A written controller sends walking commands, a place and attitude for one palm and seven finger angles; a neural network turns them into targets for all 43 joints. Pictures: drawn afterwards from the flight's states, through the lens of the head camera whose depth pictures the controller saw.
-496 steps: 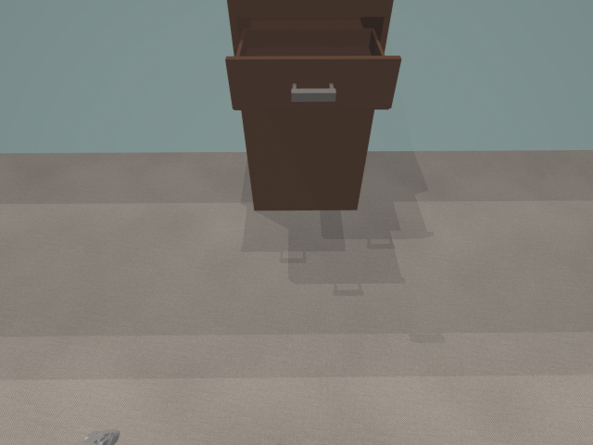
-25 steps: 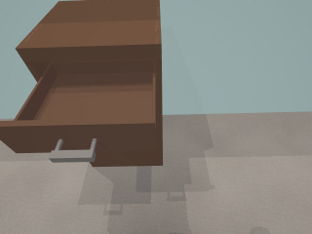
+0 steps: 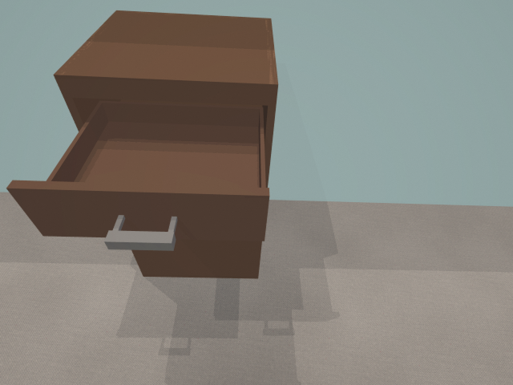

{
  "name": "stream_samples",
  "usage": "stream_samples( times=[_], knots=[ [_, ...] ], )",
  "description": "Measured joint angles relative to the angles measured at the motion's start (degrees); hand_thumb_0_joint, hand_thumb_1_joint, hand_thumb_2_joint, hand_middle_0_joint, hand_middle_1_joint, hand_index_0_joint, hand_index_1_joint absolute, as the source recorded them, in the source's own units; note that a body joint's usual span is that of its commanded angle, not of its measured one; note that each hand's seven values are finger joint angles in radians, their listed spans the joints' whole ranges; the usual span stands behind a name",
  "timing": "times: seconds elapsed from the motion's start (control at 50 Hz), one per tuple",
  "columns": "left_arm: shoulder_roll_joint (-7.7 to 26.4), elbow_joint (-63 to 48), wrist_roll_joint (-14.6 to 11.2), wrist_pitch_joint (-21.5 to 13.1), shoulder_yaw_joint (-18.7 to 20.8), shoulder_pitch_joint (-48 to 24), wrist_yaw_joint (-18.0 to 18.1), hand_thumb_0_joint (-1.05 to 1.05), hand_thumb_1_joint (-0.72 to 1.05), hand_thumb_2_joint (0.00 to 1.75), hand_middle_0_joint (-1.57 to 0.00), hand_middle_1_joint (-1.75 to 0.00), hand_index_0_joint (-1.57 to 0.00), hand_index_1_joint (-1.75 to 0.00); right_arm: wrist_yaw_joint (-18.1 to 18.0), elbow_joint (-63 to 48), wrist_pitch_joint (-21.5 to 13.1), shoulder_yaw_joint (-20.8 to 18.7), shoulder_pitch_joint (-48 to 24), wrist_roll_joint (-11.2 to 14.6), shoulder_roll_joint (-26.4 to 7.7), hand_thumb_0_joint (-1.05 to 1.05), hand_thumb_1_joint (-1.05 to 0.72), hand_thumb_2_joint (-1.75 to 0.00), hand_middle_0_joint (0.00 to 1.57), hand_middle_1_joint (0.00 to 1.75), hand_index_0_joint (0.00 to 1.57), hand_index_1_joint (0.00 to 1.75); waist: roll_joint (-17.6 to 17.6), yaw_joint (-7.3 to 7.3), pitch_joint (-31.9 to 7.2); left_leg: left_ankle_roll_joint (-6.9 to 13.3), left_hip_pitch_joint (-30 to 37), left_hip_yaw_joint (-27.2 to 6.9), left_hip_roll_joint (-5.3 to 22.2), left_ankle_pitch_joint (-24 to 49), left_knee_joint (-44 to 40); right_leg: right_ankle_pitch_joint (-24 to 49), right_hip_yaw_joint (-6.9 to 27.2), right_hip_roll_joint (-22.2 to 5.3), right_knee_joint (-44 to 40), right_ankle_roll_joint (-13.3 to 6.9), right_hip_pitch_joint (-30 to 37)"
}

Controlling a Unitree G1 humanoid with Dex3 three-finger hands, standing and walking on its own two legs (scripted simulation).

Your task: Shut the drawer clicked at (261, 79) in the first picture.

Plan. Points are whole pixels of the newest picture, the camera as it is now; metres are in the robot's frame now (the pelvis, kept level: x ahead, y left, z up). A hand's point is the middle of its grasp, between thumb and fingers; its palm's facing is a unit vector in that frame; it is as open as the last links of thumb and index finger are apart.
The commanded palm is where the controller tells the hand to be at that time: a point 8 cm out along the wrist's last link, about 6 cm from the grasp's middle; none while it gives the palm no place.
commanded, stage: come to a stop and stand still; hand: left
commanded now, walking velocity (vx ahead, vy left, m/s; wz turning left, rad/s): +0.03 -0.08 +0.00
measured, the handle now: (144, 230) +0.37 +0.23 +0.01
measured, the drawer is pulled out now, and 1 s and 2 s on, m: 0.29 0.29 0.29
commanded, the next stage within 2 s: look again from close up in 0.02 s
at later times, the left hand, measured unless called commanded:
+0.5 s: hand out of the picture +0.02 +0.16 -0.17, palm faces +0.01 -0.97 -0.23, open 7.3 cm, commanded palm none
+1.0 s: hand out of the picture +0.03 +0.16 -0.19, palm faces +0.09 -0.98 -0.19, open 7.3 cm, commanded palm none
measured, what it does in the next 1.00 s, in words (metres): steps on the spot: right foot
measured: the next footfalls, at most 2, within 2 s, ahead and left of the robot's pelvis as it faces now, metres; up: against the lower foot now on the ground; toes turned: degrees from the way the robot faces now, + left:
right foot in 0.12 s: +0.05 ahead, -0.11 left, +0.00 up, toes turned -4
right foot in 1.26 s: +0.16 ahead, -0.10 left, +0.00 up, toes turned +1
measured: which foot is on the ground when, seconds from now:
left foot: down 0.00-1.00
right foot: up 0.00-0.10, down 0.12-1.00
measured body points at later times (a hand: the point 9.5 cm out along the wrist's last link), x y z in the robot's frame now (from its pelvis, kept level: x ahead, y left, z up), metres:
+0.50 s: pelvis +0.02 -0.02 -0.01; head +0.02 -0.04 +0.44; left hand +0.02 +0.21 -0.15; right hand +0.00 -0.22 -0.18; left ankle -0.02 +0.11 -0.74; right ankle +0.01 -0.10 -0.74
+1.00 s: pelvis +0.04 -0.01 -0.01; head +0.05 -0.01 +0.44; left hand +0.02 +0.22 -0.17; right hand +0.02 -0.24 -0.17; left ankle +0.00 +0.10 -0.74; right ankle +0.01 -0.10 -0.74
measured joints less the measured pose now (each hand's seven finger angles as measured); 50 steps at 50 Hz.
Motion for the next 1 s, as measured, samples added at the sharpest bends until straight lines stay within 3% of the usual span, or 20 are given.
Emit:
stream_samples(
  times=[0.04, 0.1, 0.14, 0.18, 0.26, 0.46, 0.8, 0.94, 1.0],
  knots=[
    [-0.5, 0.4, -0.1, -0.5, -0.3, 0.5, -0.2, 0.00, 0.91, 0.90, -0.19, -0.30, -0.20, -0.30, -0.2, 0.9, -0.2, 0.3, 0.6, 0.0, 0.9, 0.00, -0.91, -0.90, 0.20, 0.30, 0.19, 0.30, 0.0, -0.06, 0.2, -0.2, 0.3, 0.1, -0.1, 0.5, -0.9, -1.2, -0.4, 0.0, -0.2, 0.2, 1.1],
    [-1.5, 1.1, -0.5, -1.4, -1.0, 0.7, -0.1, 0.00, 0.91, 0.90, -0.19, -0.30, -0.20, -0.30, -0.4, 1.8, -0.6, 0.4, 0.7, 0.2, 1.8, 0.00, -0.91, -0.90, 0.20, 0.30, 0.20, 0.30, 0.1, -0.36, 1.2, -0.7, -0.2, 0.4, -0.4, -0.3, 0.5, 1.5, -0.9, 0.0, -8.8, 0.5, 5.4],
    [-2.8, 2.2, -0.5, -2.6, -1.6, 0.2, 0.8, 0.00, 0.91, 0.90, -0.19, -0.30, -0.20, -0.30, -0.4, 2.3, -0.8, 0.5, 0.0, 0.6, 1.5, 0.00, -0.91, -0.90, 0.20, 0.30, 0.20, 0.30, 1.5, -0.14, 2.3, -1.2, -2.0, 0.7, 0.4, -2.2, 4.6, 5.5, -0.9, 1.0, -12.6, -1.9, 7.0],
    [-4.2, 2.5, -0.3, -3.4, -2.5, 0.5, 1.6, 0.01, 0.92, 0.90, -0.20, -0.30, -0.20, -0.30, 0.0, 1.3, -0.2, 0.4, -1.0, 0.7, 0.4, 0.00, -0.91, -0.90, 0.20, 0.30, 0.20, 0.30, 4.3, -0.80, 2.9, -0.2, -5.2, 0.2, 1.9, -6.5, 10.1, 4.9, -1.5, 2.8, -12.3, -3.4, 6.4],
    [-5.6, 2.3, -0.3, -3.9, -3.1, 2.1, 1.8, 0.01, 0.92, 0.90, -0.20, -0.30, -0.20, -0.30, 0.7, -0.8, -0.3, 0.6, -1.4, 0.4, -1.0, 0.00, -0.91, -0.90, 0.20, 0.30, 0.20, 0.30, 6.4, -1.83, 2.4, 1.0, -6.7, 1.0, 2.0, -5.9, 11.8, 3.5, -2.2, 4.1, -11.4, -3.9, 6.0],
    [-4.2, 2.6, -0.9, -3.8, -3.6, 1.3, 1.6, 0.02, 0.93, 0.90, -0.20, -0.30, -0.20, -0.30, -0.3, 0.4, -1.4, 1.9, -2.2, 0.6, -1.1, 0.01, -0.92, -0.90, 0.20, 0.30, 0.19, 0.30, 5.2, -0.71, 1.7, 0.1, -1.3, 2.2, 0.4, -3.9, 5.9, 2.6, -1.0, 2.6, -12.2, -3.6, 8.9],
    [-3.0, 1.9, -0.9, -3.8, -3.4, -0.2, 1.5, 0.01, 0.93, 0.90, -0.20, -0.30, -0.20, -0.30, -0.3, 2.1, -1.1, 2.1, -3.9, 0.6, -2.3, 0.00, -0.91, -0.90, 0.20, 0.30, 0.19, 0.30, 4.1, -0.53, 3.1, -0.5, 0.5, 1.9, 0.6, -2.7, 2.8, 3.1, -1.4, 3.0, -14.1, -4.2, 10.4],
    [-3.0, -0.4, -0.2, -3.4, -1.9, 1.1, 0.9, 0.00, 0.92, 0.90, -0.20, -0.30, -0.20, -0.30, 0.5, 1.2, 0.3, 1.4, -2.2, 0.3, -3.0, 0.00, -0.91, -0.90, 0.20, 0.30, 0.19, 0.30, 3.6, -0.29, 3.0, 1.5, -4.8, 2.2, 1.1, -9.0, 11.7, 0.8, -4.2, 2.3, -12.1, -4.1, 10.4],
    [-2.5, -0.7, -0.2, -2.9, -1.3, 2.3, 0.7, 0.00, 0.91, 0.90, -0.20, -0.30, -0.20, -0.30, 0.6, 0.8, -0.5, 1.1, -1.5, 0.1, -2.9, 0.00, -0.91, -0.90, 0.19, 0.30, 0.19, 0.30, 1.7, 0.37, 3.1, 1.7, -3.8, 3.5, -0.1, -4.2, 9.7, -1.4, -3.7, 0.8, -9.1, -3.3, 9.9]
  ],
)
